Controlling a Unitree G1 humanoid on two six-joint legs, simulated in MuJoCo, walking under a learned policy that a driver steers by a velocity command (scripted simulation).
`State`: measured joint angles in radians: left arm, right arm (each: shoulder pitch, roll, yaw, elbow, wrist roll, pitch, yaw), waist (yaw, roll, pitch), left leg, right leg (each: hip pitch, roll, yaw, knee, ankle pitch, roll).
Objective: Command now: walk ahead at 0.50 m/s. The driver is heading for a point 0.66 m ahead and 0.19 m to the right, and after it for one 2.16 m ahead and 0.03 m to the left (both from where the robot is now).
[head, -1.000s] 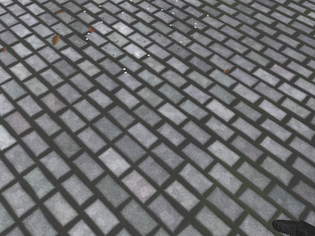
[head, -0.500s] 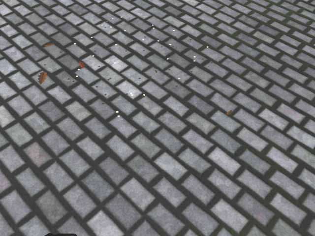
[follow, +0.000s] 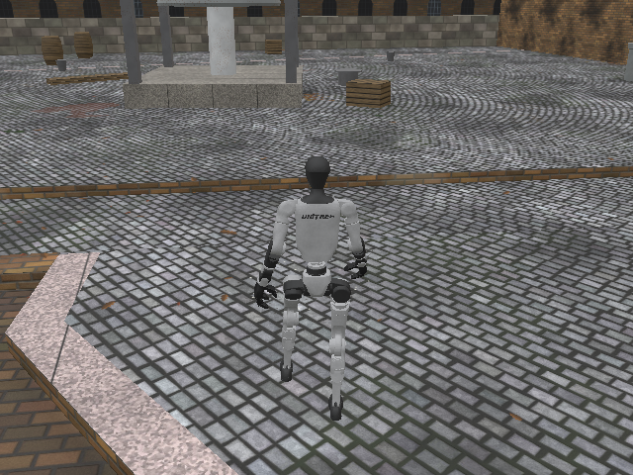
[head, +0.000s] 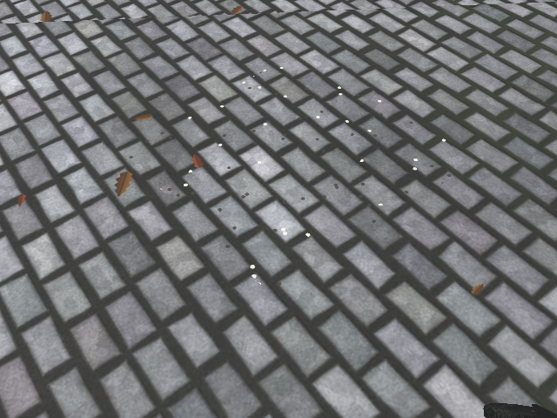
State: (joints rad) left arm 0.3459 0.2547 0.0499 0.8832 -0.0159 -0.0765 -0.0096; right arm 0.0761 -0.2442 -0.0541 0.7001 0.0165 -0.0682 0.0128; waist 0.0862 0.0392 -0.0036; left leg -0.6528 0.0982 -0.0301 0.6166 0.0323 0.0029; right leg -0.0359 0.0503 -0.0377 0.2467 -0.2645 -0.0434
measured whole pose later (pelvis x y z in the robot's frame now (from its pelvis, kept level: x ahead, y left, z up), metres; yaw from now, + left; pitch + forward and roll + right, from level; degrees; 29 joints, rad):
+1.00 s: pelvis +0.52 -0.09 +0.00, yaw -26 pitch +2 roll +0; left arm 0.30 0.25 0.07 0.76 -0.01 -0.05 0.01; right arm 0.04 -0.28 -0.06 0.74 -0.01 -0.10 0.01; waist 0.06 0.05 0.04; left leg -0.66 0.08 -0.06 0.63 0.09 -0.03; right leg -0.12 0.11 0.08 0.33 -0.24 -0.09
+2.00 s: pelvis +0.65 -0.13 -0.01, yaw +6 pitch +2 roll +0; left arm 0.16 0.31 0.09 0.70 0.01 0.01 0.03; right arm 0.16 -0.29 -0.08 0.60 0.00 0.05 0.01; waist 0.02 -0.04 0.03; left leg -0.33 -0.02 0.00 0.59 -0.31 0.05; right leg -0.42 -0.10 -0.05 0.90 -0.52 0.07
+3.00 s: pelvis +0.96 +0.00 -0.01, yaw +17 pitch +2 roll +0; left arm 0.32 0.31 0.04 0.78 -0.02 -0.08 0.00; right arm 0.19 -0.27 -0.05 0.70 0.00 -0.07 0.03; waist 0.01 -0.03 0.03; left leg -0.32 -0.05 0.04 0.45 -0.16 0.05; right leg -0.43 -0.06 0.03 1.16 -0.34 -0.02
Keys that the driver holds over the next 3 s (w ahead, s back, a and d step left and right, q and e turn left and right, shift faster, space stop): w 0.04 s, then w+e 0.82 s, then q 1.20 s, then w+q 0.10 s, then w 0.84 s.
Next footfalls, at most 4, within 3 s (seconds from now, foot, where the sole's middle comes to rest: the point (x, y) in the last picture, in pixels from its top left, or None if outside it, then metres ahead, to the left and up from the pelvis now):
0.12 left None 0.24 0.15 -0.78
0.66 right None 0.48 -0.15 -0.78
1.12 left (354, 300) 0.80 -0.09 -0.78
1.52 right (436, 340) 0.70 -0.29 -0.78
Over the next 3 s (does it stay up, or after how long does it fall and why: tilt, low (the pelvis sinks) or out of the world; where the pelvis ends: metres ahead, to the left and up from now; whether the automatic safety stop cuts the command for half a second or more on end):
stays up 0.96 0.00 -0.01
